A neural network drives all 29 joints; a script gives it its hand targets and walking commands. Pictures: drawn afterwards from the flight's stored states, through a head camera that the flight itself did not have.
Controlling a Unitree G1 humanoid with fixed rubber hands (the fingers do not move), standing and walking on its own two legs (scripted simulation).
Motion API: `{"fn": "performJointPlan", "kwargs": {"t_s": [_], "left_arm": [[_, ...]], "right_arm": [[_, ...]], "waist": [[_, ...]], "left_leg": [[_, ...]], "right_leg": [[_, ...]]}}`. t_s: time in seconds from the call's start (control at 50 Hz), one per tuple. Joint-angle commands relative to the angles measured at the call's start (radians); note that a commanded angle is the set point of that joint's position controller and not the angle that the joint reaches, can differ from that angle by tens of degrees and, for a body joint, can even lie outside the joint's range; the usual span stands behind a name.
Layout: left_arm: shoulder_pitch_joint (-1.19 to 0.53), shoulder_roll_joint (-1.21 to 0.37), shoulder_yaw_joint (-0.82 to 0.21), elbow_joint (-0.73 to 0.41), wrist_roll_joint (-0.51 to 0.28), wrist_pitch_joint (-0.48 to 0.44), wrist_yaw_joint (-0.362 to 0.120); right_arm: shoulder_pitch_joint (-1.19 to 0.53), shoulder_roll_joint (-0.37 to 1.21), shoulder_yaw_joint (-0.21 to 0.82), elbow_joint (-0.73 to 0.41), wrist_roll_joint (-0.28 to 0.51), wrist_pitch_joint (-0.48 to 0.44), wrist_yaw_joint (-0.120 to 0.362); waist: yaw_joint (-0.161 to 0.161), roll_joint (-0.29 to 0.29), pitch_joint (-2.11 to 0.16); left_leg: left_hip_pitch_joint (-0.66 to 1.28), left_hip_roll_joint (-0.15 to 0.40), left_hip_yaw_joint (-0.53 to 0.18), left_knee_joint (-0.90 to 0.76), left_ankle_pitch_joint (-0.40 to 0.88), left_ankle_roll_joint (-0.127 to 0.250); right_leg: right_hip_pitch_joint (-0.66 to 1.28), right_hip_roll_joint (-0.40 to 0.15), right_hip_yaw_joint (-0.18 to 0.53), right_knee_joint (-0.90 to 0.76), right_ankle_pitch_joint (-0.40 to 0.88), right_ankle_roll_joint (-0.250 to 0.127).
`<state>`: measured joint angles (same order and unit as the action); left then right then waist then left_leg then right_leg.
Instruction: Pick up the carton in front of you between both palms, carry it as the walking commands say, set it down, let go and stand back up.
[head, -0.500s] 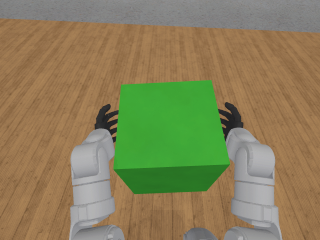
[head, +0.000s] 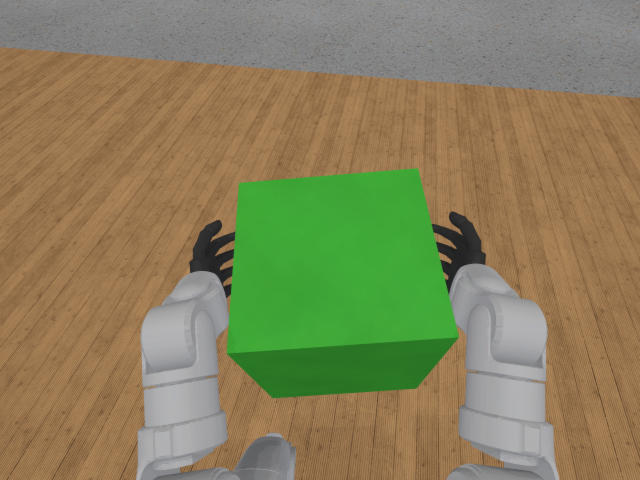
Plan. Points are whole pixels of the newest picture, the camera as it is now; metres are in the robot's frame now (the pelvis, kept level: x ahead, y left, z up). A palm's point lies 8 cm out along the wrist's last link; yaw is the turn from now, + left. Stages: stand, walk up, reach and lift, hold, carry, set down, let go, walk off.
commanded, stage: carry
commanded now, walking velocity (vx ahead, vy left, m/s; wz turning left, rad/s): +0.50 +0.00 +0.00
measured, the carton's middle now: (336, 296) +0.34 +0.02 +0.01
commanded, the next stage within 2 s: none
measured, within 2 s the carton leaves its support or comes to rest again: neither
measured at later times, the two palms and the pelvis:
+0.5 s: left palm (280, 119) +0.67 +0.13 +0.03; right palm (455, 131) +0.64 -0.17 +0.03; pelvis +0.33 +0.02 -0.04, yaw -3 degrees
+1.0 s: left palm (307, 52) +0.96 +0.11 -0.02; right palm (440, 48) +0.98 -0.19 -0.02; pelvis +0.64 -0.06 -0.09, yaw +0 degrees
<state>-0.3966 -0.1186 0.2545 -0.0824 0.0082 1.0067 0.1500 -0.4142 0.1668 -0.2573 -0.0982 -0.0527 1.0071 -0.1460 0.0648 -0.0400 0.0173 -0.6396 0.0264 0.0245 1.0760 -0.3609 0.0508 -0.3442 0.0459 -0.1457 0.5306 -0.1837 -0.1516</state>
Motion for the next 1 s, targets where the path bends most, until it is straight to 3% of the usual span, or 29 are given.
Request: {"fn": "performJointPlan", "kwargs": {"t_s": [0.0, 0.1, 0.16, 0.18, 0.2, 0.22, 0.24, 0.26, 0.28, 0.32, 0.34, 0.38, 0.42, 0.46, 0.52, 0.6, 0.64, 0.66, 0.68, 0.7, 0.72, 0.74, 0.76, 0.78, 0.8, 0.82, 0.86, 0.92, 0.98], "left_arm": [[-0.576, -0.802, -0.737, -0.131, -0.250, -0.044, -0.077], [-0.513, -0.716, -0.713, -0.123, -0.213, -0.035, -0.052], [-0.503, -0.675, -0.682, -0.095, -0.189, -0.018, -0.031], [-0.486, -0.663, -0.670, -0.064, -0.177, -0.008, -0.025], [-0.493, -0.647, -0.651, -0.054, -0.165, 0.000, -0.018], [-0.524, -0.649, -0.646, -0.071, -0.167, 0.009, -0.012], [-0.508, -0.647, -0.641, -0.044, -0.164, 0.021, -0.004], [-0.533, -0.642, -0.613, -0.044, -0.143, 0.023, 0.006], [-0.547, -0.679, -0.610, -0.071, -0.153, 0.014, 0.011], [-0.519, -0.712, -0.562, -0.029, -0.108, 0.003, 0.017], [-0.525, -0.727, -0.550, -0.023, -0.094, -0.008, 0.015], [-0.518, -0.754, -0.565, -0.014, -0.072, -0.025, 0.007], [-0.515, -0.761, -0.575, -0.003, -0.059, -0.040, -0.002], [-0.507, -0.757, -0.584, -0.021, -0.057, -0.049, -0.006], [-0.531, -0.738, -0.625, -0.078, -0.079, -0.052, -0.008], [-0.527, -0.689, -0.647, -0.115, -0.112, -0.034, -0.001], [-0.479, -0.649, -0.620, -0.073, -0.103, -0.016, 0.002], [-0.449, -0.626, -0.604, -0.051, -0.091, -0.007, 0.003], [-0.430, -0.619, -0.590, -0.043, -0.082, 0.001, 0.005], [-0.404, -0.589, -0.559, -0.018, -0.061, 0.010, 0.011], [-0.413, -0.568, -0.550, -0.018, -0.058, 0.014, 0.017], [-0.425, -0.591, -0.560, -0.021, -0.088, 0.020, 0.022], [-0.473, -0.608, -0.568, -0.029, -0.114, 0.020, 0.023], [-0.542, -0.685, -0.614, -0.090, -0.167, 0.005, 0.010], [-0.580, -0.738, -0.638, -0.086, -0.188, -0.005, -0.004], [-0.605, -0.769, -0.662, -0.088, -0.205, -0.012, -0.017], [-0.651, -0.803, -0.693, -0.076, -0.221, -0.031, -0.038], [-0.655, -0.817, -0.712, -0.097, -0.245, -0.055, -0.059], [-0.598, -0.785, -0.696, -0.075, -0.234, -0.060, -0.061]], "right_arm": [[-0.462, 0.744, 0.659, -0.060, 0.134, -0.048, 0.000], [-0.467, 0.654, 0.668, -0.115, 0.142, -0.034, -0.006], [-0.439, 0.599, 0.632, -0.084, 0.131, -0.010, -0.010], [-0.418, 0.580, 0.613, -0.071, 0.128, -0.004, -0.011], [-0.408, 0.551, 0.592, -0.048, 0.119, 0.004, -0.013], [-0.404, 0.539, 0.581, -0.043, 0.121, 0.003, -0.018], [-0.409, 0.519, 0.569, -0.041, 0.127, 0.005, -0.026], [-0.449, 0.544, 0.574, -0.033, 0.151, 0.009, -0.027], [-0.510, 0.603, 0.614, -0.077, 0.192, 0.005, -0.021], [-0.585, 0.709, 0.667, -0.075, 0.260, -0.003, 0.011], [-0.633, 0.746, 0.695, -0.088, 0.289, -0.015, 0.027], [-0.647, 0.772, 0.723, -0.068, 0.299, -0.031, 0.043], [-0.657, 0.780, 0.736, -0.063, 0.315, -0.046, 0.052], [-0.631, 0.767, 0.726, -0.051, 0.307, -0.052, 0.055], [-0.584, 0.744, 0.707, -0.056, 0.288, -0.058, 0.048], [-0.485, 0.670, 0.660, -0.049, 0.242, -0.043, 0.020], [-0.466, 0.624, 0.652, -0.039, 0.218, -0.027, 0.006], [-0.457, 0.613, 0.648, -0.028, 0.210, -0.017, 0.001], [-0.463, 0.605, 0.649, -0.024, 0.207, -0.008, -0.002], [-0.489, 0.589, 0.643, -0.013, 0.204, 0.003, -0.005], [-0.498, 0.605, 0.638, -0.004, 0.209, 0.015, -0.008], [-0.514, 0.598, 0.621, -0.009, 0.213, 0.017, -0.012], [-0.525, 0.618, 0.605, -0.024, 0.216, 0.015, -0.018], [-0.544, 0.656, 0.595, -0.058, 0.215, 0.002, -0.021], [-0.567, 0.674, 0.588, -0.046, 0.203, -0.004, -0.019], [-0.562, 0.694, 0.584, -0.040, 0.186, -0.013, -0.016], [-0.533, 0.715, 0.574, 0.006, 0.149, -0.030, -0.009], [-0.534, 0.746, 0.621, -0.008, 0.145, -0.053, -0.003], [-0.526, 0.726, 0.644, -0.034, 0.145, -0.063, -0.008]], "waist": [[0.008, -0.072, -0.446], [0.040, -0.057, -0.361], [-0.023, -0.072, -0.389], [-0.067, -0.040, -0.428], [-0.108, 0.057, -0.449], [-0.127, 0.239, -0.503], [-0.149, 0.322, -0.580], [-0.156, 0.280, -0.569], [-0.155, 0.162, -0.542], [-0.103, 0.049, -0.435], [-0.103, 0.040, -0.415], [-0.103, 0.069, -0.421], [-0.116, 0.100, -0.416], [-0.116, 0.135, -0.411], [-0.149, 0.138, -0.382], [-0.181, 0.134, -0.347], [-0.138, 0.160, -0.370], [-0.099, 0.124, -0.405], [-0.037, 0.119, -0.452], [0.013, -0.002, -0.474], [0.005, -0.224, -0.547], [0.004, -0.207, -0.619], [0.004, -0.161, -0.602], [0.018, -0.039, -0.551], [0.010, 0.029, -0.475], [-0.021, 0.044, -0.445], [-0.044, 0.002, -0.440], [-0.017, -0.054, -0.445], [-0.003, -0.080, -0.435]], "left_leg": [[-0.091, -0.029, 0.068, -0.232, 0.255, 0.001], [0.016, -0.091, 0.157, -0.552, 0.465, 0.016], [0.282, -0.117, 0.163, -0.697, 0.559, 0.039], [0.459, -0.086, 0.152, -0.730, 0.614, 0.057], [0.688, 0.029, 0.070, -0.652, 0.763, 0.092], [0.926, 0.265, -0.208, -0.490, 1.149, 0.201], [1.034, 0.356, -0.472, -0.497, 1.043, 0.306], [0.995, 0.363, -0.576, -0.550, 0.767, 0.315], [0.938, 0.317, -0.533, -0.595, 0.559, 0.296], [0.683, 0.255, -0.379, -0.680, 0.433, 0.213], [0.621, 0.243, -0.339, -0.697, 0.445, 0.185], [0.603, 0.223, -0.302, -0.696, 0.503, 0.176], [0.661, 0.204, -0.255, -0.670, 0.658, 0.159], [0.705, 0.186, -0.170, -0.647, 0.790, 0.148], [0.736, 0.120, -0.092, -0.624, 0.894, 0.097], [0.755, 0.070, -0.023, -0.581, 0.848, 0.099], [0.715, 0.065, 0.013, -0.435, 0.862, 0.085], [0.658, 0.057, 0.039, -0.300, 0.882, 0.058], [0.552, 0.037, 0.078, -0.149, 0.748, 0.032], [0.304, -0.017, 0.076, 0.054, 0.394, -0.002], [-0.029, -0.123, 0.017, 0.290, -0.256, -0.024], [-0.149, -0.093, -0.049, 0.430, -0.278, -0.005], [-0.183, -0.061, -0.066, 0.454, -0.212, 0.008], [-0.194, -0.035, -0.069, 0.370, -0.166, 0.011], [-0.144, -0.006, -0.053, 0.286, -0.119, 0.008], [-0.076, 0.002, -0.043, 0.199, -0.082, 0.007], [-0.027, 0.008, -0.014, 0.076, -0.056, 0.003], [-0.051, 0.009, 0.017, -0.062, 0.069, 0.001], [-0.085, 0.011, 0.036, -0.179, 0.237, 0.002]], "right_leg": [[0.501, -0.210, 0.216, -0.091, 0.779, 0.007], [0.525, -0.147, 0.132, -0.044, 0.810, 0.042], [0.455, -0.141, 0.085, 0.157, 0.816, 0.055], [0.365, -0.126, 0.052, 0.302, 0.701, 0.078], [0.152, -0.095, 0.052, 0.461, 0.463, 0.103], [-0.150, -0.005, 0.073, 0.690, -0.197, 0.125], [-0.354, 0.062, 0.129, 0.898, -0.450, 0.125], [-0.448, 0.019, 0.178, 0.951, -0.416, 0.072], [-0.462, -0.004, 0.202, 0.895, -0.358, 0.073], [-0.381, -0.069, 0.191, 0.741, -0.234, 0.090], [-0.340, -0.071, 0.168, 0.667, -0.215, 0.095], [-0.317, -0.061, 0.144, 0.582, -0.181, 0.102], [-0.370, -0.070, 0.124, 0.513, -0.119, 0.111], [-0.393, -0.088, 0.113, 0.411, -0.014, 0.117], [-0.368, -0.053, 0.047, 0.230, 0.157, 0.112], [-0.248, -0.002, -0.030, -0.035, 0.323, 0.094], [-0.090, 0.019, -0.043, -0.120, 0.377, 0.066], [0.066, 0.025, -0.073, -0.157, 0.417, 0.053], [0.255, -0.028, -0.033, -0.155, 0.466, 0.047], [0.481, -0.187, 0.147, -0.062, 0.796, 0.003], [0.729, -0.397, 0.489, 0.063, 1.057, -0.122], [0.759, -0.462, 0.624, 0.061, 0.829, -0.194], [0.693, -0.444, 0.634, 0.005, 0.543, -0.204], [0.604, -0.392, 0.579, -0.063, 0.360, -0.175], [0.449, -0.372, 0.533, -0.107, 0.308, -0.148], [0.341, -0.343, 0.478, -0.127, 0.297, -0.109], [0.270, -0.323, 0.424, -0.149, 0.256, -0.097], [0.322, -0.297, 0.346, -0.147, 0.453, -0.081], [0.395, -0.250, 0.256, -0.124, 0.593, -0.031]]}}
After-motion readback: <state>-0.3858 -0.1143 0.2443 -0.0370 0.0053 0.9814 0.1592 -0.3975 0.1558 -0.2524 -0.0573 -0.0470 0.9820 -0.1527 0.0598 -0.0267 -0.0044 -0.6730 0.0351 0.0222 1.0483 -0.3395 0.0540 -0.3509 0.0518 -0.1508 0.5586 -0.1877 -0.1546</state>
